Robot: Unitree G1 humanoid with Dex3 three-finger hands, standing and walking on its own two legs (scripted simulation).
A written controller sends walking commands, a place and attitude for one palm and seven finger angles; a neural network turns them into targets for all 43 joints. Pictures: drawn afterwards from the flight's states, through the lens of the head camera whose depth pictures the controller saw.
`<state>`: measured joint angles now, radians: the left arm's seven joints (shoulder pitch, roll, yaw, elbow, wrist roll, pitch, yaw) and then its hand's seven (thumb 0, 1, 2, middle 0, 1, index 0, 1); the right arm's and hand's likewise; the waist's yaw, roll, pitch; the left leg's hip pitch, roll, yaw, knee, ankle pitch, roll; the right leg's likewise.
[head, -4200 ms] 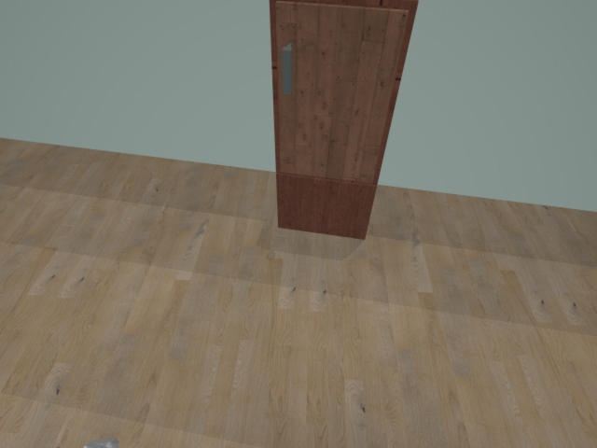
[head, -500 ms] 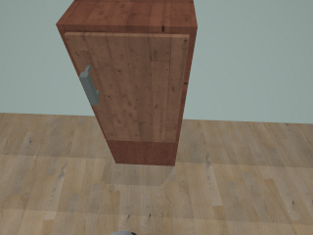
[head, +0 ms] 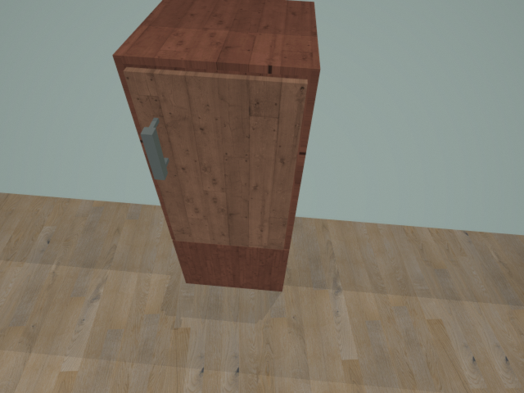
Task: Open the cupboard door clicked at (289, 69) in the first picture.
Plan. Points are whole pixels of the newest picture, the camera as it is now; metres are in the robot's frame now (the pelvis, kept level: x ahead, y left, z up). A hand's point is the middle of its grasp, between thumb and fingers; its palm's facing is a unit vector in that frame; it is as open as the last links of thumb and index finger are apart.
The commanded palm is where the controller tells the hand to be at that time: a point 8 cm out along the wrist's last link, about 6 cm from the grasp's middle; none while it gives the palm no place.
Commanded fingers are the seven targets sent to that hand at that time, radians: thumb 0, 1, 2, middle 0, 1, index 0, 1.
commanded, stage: come to a stop and stand still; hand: left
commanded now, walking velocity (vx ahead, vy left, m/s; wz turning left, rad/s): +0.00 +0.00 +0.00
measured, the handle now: (158, 148) +0.60 +0.28 +0.00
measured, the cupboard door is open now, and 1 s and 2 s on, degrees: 0 0 0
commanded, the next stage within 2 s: look again from close up in 0.06 s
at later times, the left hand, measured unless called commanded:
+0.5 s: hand out of the picture +0.00 +0.22 -0.18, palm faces +0.04 -0.98 -0.19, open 7.4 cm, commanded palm none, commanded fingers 0.00 0.90 0.90 -0.20 -0.30 -0.20 -0.30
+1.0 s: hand out of the picture +0.01 +0.21 -0.19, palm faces +0.05 -0.99 -0.15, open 7.4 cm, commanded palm none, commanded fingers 0.00 0.90 0.90 -0.20 -0.30 -0.20 -0.30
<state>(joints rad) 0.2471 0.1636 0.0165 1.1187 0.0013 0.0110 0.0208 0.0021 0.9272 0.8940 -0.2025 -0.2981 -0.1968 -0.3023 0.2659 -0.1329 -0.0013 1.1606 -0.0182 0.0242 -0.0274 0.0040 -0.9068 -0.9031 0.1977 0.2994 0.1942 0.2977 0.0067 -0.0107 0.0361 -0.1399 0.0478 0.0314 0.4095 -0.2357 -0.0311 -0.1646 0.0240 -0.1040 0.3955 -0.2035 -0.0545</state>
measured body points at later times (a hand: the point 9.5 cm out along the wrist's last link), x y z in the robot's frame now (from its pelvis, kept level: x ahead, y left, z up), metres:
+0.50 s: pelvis +0.00 +0.05 -0.01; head -0.01 +0.04 +0.44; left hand +0.00 +0.27 -0.16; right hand -0.02 -0.15 -0.17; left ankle -0.01 +0.14 -0.74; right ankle +0.01 -0.08 -0.74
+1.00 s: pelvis +0.03 +0.05 -0.01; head +0.04 +0.05 +0.44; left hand +0.00 +0.26 -0.17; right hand +0.01 -0.17 -0.17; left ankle -0.01 +0.14 -0.74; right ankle +0.01 -0.08 -0.74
